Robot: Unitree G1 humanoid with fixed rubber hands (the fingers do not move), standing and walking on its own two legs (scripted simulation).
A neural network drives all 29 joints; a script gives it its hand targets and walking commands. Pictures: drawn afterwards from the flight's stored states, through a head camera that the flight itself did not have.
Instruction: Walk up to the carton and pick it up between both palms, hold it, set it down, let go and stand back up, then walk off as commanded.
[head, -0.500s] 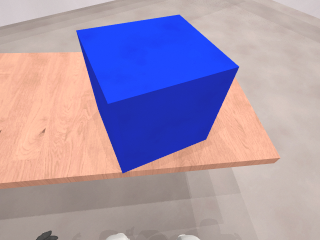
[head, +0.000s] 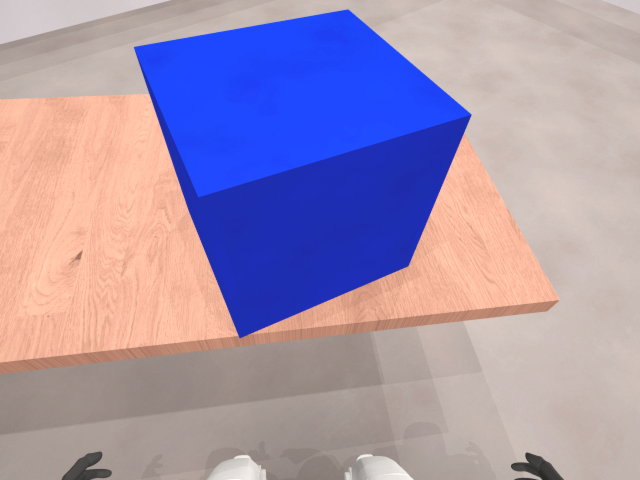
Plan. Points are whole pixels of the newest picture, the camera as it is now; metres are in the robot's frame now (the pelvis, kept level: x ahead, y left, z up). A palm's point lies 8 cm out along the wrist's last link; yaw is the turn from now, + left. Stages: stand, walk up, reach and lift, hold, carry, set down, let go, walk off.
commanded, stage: reach and lift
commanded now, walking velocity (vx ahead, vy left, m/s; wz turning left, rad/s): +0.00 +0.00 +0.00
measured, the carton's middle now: (293, 174) +0.47 +0.02 +0.11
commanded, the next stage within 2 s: none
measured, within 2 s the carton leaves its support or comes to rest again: neither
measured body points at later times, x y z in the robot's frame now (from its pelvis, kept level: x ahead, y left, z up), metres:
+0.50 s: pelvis +0.02 -0.03 +0.03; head +0.03 -0.04 +0.48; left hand +0.19 +0.23 -0.04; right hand +0.19 -0.32 -0.05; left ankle +0.04 +0.12 -0.70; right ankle +0.03 -0.14 -0.70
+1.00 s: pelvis +0.02 -0.01 +0.04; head +0.00 -0.02 +0.49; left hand +0.18 +0.22 +0.01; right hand +0.20 -0.32 +0.01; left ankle +0.04 +0.13 -0.70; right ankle +0.03 -0.14 -0.70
